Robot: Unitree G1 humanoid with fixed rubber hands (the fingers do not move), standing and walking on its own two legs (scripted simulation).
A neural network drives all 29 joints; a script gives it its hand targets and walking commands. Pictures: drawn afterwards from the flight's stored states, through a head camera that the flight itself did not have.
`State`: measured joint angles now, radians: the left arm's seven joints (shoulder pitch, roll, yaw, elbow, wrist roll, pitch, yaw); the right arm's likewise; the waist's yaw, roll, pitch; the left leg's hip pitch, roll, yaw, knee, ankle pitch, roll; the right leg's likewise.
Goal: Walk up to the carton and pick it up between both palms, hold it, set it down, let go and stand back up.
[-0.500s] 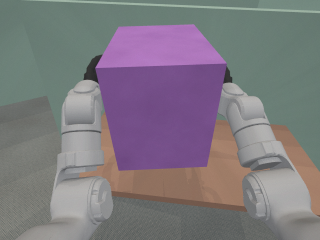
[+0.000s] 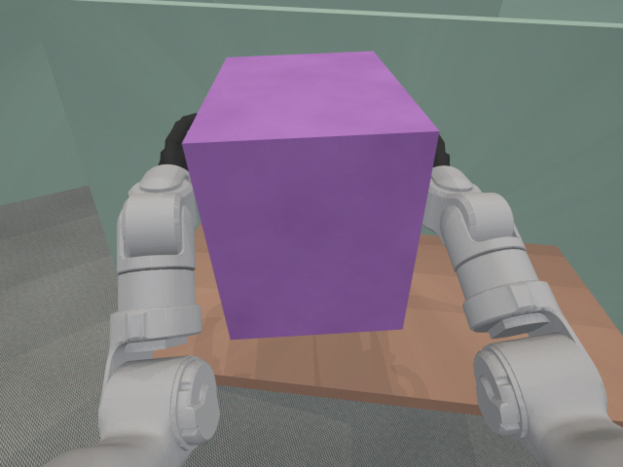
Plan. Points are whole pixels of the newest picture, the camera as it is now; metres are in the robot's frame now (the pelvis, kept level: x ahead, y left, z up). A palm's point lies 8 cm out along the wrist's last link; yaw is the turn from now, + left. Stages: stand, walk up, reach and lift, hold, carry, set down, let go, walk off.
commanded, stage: hold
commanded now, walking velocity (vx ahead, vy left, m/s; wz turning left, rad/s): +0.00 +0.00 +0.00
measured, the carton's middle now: (308, 183) +0.40 +0.01 +0.25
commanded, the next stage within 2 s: none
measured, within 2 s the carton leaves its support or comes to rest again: neither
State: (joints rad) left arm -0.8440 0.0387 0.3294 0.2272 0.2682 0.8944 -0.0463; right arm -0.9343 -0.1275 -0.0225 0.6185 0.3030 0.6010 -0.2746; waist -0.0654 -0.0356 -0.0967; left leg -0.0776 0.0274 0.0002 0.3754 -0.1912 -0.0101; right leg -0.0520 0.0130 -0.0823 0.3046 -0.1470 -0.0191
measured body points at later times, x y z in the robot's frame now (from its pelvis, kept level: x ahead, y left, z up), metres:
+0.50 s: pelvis +0.01 +0.01 +0.00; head -0.08 +0.03 +0.44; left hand +0.38 +0.16 +0.28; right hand +0.38 -0.14 +0.27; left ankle +0.02 +0.12 -0.75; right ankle +0.02 -0.10 -0.75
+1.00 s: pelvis +0.00 +0.00 +0.00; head -0.08 +0.02 +0.44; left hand +0.38 +0.16 +0.28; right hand +0.38 -0.14 +0.28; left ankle +0.02 +0.12 -0.75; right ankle +0.02 -0.10 -0.75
